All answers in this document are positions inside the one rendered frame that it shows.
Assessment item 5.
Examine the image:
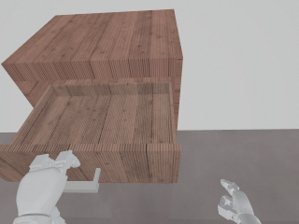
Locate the handle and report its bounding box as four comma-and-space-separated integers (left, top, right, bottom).
63, 168, 101, 193

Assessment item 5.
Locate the right robot hand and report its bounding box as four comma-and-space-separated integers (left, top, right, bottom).
218, 179, 254, 223

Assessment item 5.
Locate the robot left forearm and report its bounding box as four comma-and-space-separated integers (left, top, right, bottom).
13, 213, 52, 224

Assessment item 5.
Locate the robot right forearm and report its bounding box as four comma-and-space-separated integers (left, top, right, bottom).
236, 213, 262, 224

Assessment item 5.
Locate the drawer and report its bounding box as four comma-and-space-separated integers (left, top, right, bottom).
0, 81, 181, 183

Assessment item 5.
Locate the left robot hand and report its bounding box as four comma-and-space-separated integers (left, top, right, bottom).
16, 150, 80, 224

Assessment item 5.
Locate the cabinet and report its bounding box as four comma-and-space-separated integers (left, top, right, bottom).
1, 8, 183, 184

